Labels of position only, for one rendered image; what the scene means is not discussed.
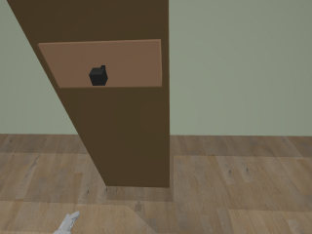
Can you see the drawer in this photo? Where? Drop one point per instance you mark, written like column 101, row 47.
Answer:
column 128, row 63

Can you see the cabinet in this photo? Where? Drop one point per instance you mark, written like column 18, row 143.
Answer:
column 126, row 130

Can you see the robot left hand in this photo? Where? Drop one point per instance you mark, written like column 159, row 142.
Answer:
column 67, row 223

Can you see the handle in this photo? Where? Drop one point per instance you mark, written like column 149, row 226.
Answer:
column 98, row 76

